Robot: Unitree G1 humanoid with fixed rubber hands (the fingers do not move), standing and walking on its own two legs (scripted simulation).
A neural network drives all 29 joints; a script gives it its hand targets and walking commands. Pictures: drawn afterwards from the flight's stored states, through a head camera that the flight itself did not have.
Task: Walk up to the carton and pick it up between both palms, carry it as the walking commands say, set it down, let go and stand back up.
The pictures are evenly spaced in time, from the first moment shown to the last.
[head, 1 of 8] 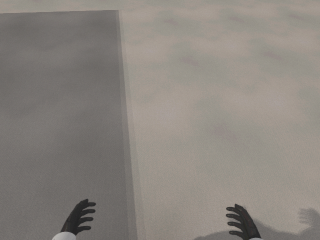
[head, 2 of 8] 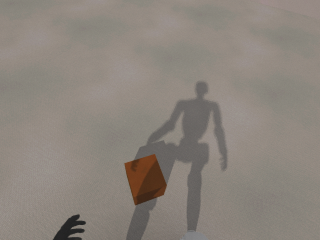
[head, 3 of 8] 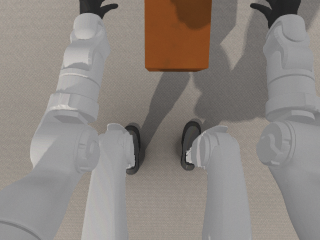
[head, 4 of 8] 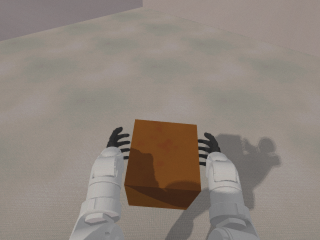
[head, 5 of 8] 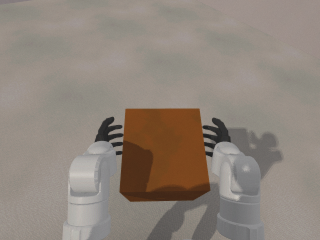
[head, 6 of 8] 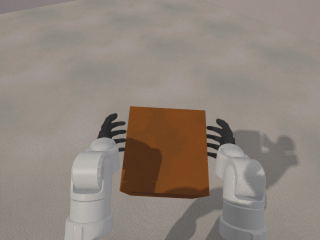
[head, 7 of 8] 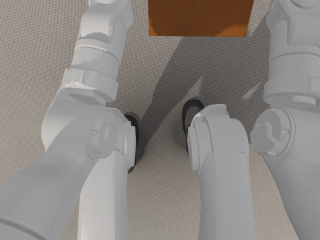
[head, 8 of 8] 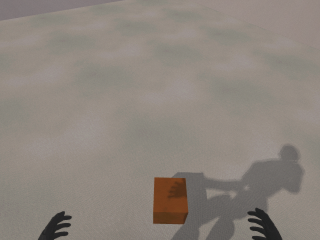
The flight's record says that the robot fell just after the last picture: no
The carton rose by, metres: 0.70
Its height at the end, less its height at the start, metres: +0.00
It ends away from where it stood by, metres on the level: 0.24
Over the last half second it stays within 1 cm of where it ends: yes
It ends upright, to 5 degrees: yes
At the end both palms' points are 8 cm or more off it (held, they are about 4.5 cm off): yes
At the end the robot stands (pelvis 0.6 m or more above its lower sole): yes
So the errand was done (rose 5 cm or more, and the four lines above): yes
